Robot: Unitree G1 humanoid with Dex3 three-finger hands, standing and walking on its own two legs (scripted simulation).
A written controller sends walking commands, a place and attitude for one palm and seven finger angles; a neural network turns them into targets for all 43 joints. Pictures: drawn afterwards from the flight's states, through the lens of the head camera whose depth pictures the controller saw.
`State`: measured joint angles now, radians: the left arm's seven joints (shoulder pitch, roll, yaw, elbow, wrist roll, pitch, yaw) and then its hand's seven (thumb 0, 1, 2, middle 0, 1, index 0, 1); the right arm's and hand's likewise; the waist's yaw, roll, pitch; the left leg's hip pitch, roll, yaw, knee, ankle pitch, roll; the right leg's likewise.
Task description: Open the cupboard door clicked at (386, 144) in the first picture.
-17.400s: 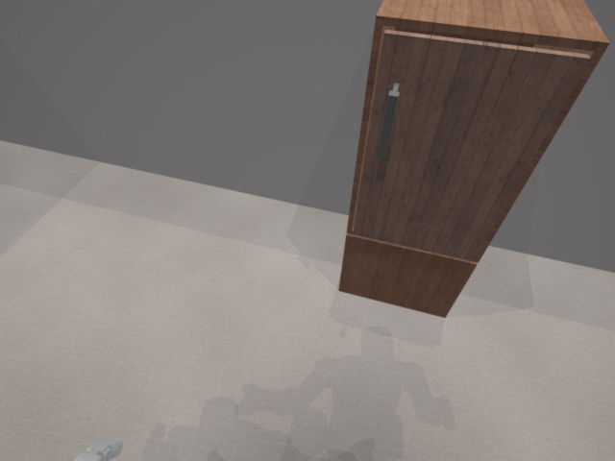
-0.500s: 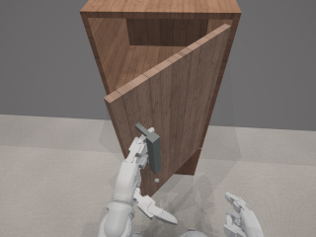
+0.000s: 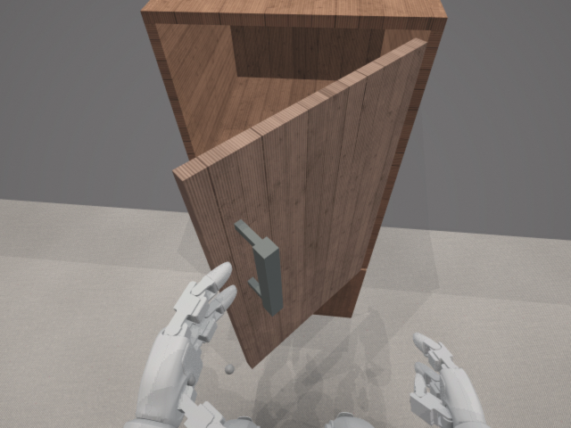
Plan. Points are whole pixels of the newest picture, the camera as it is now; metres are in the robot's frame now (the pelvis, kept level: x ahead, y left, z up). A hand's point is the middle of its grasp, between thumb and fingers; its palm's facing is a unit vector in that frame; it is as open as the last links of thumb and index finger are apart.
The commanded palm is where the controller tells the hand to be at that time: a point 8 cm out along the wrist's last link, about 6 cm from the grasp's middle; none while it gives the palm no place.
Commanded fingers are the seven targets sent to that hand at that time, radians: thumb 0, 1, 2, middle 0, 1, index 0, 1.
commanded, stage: slide the hand sideways off the handle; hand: left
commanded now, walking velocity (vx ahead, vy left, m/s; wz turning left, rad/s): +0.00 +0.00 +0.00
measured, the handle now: (259, 270) +0.30 +0.05 +0.09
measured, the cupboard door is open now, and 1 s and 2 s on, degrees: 48 48 48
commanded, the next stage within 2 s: draw the hand back to the body in 0.22 s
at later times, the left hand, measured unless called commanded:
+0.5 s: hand (175, 373) +0.17 +0.12 +0.10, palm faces -0.09 -0.99 -0.05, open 16.3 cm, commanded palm +0.14 +0.18 +0.11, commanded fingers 0.00 -0.50 0.30 -0.15 -0.30 -0.15 -0.30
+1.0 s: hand (73, 352) +0.18 +0.21 +0.15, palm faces +0.15 -0.95 -0.28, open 15.1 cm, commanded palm +0.14 +0.26 +0.18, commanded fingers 0.00 0.03 0.52 -0.17 -0.30 -0.17 -0.30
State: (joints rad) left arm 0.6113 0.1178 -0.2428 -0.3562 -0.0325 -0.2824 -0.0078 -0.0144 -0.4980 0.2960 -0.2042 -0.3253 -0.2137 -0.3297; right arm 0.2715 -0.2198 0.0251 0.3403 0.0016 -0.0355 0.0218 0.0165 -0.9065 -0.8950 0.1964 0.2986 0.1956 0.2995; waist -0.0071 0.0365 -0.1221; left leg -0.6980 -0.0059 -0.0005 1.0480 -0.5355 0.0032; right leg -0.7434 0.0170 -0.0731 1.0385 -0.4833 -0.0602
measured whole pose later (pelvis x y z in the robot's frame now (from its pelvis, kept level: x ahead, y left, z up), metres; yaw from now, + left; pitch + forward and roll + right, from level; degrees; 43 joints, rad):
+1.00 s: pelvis +0.01 +0.03 +0.04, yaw +0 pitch +4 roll -2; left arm 0.70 0.28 0.05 -0.57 -0.05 -0.01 0.06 -0.01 -0.28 0.39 -0.16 -0.30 -0.16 -0.30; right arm 0.30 -0.22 0.05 0.42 0.03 -0.08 -0.09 0.02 -0.91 -0.90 0.20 0.30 0.20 0.30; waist 0.04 0.07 -0.11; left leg -0.43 -0.01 0.01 0.83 -0.46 0.04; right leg -0.45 0.02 -0.06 0.77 -0.38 -0.01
